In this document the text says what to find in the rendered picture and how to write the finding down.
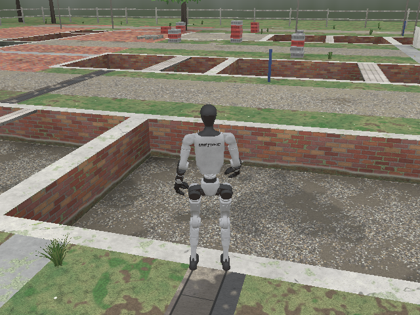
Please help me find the robot left forearm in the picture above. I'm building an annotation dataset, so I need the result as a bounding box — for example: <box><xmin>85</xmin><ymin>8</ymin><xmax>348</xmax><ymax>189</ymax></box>
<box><xmin>175</xmin><ymin>160</ymin><xmax>186</xmax><ymax>184</ymax></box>

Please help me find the robot right shin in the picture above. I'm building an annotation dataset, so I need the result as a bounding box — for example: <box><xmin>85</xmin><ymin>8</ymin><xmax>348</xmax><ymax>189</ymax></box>
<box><xmin>220</xmin><ymin>217</ymin><xmax>230</xmax><ymax>262</ymax></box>

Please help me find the robot right hand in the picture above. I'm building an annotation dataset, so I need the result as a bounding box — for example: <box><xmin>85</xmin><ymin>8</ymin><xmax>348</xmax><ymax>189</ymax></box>
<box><xmin>224</xmin><ymin>167</ymin><xmax>240</xmax><ymax>178</ymax></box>

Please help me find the robot left hand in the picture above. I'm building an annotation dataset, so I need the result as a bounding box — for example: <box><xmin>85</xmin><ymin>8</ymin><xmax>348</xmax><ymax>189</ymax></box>
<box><xmin>174</xmin><ymin>182</ymin><xmax>189</xmax><ymax>196</ymax></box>

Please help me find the robot left foot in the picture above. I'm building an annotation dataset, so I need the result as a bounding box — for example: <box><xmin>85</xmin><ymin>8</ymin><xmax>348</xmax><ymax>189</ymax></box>
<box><xmin>189</xmin><ymin>254</ymin><xmax>199</xmax><ymax>270</ymax></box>

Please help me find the right robot upper arm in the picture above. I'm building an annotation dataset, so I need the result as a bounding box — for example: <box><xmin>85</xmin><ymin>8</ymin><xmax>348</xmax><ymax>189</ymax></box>
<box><xmin>223</xmin><ymin>133</ymin><xmax>241</xmax><ymax>167</ymax></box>

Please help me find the left robot upper arm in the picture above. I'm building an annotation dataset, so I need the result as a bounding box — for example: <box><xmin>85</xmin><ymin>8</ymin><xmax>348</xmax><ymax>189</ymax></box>
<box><xmin>178</xmin><ymin>133</ymin><xmax>196</xmax><ymax>170</ymax></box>

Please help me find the robot right forearm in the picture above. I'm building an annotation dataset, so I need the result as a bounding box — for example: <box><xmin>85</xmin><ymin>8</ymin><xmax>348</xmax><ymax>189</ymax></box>
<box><xmin>232</xmin><ymin>158</ymin><xmax>242</xmax><ymax>172</ymax></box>

